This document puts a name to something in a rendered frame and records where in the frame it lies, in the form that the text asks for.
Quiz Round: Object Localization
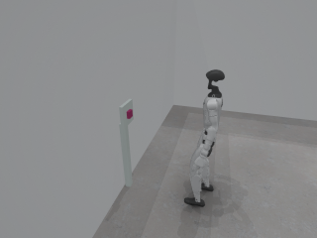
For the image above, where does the humanoid robot torso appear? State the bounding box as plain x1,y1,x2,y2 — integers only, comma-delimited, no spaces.
202,94,223,148

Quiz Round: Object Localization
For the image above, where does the button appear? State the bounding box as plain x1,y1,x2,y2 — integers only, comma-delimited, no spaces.
127,109,133,119

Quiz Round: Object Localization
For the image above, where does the panel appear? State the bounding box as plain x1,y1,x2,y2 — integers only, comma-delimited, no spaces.
119,99,134,187

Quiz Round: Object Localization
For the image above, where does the robot left shin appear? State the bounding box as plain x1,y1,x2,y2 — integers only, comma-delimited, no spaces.
189,174,202,202

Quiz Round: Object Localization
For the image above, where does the left robot hand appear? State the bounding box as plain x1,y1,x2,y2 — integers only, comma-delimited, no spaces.
191,156,206,175

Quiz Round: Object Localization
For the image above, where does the robot left upper arm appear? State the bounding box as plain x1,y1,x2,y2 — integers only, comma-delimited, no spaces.
206,98,218,134

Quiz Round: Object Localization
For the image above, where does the robot left forearm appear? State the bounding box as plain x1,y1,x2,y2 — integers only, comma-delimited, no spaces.
199,127,216,159

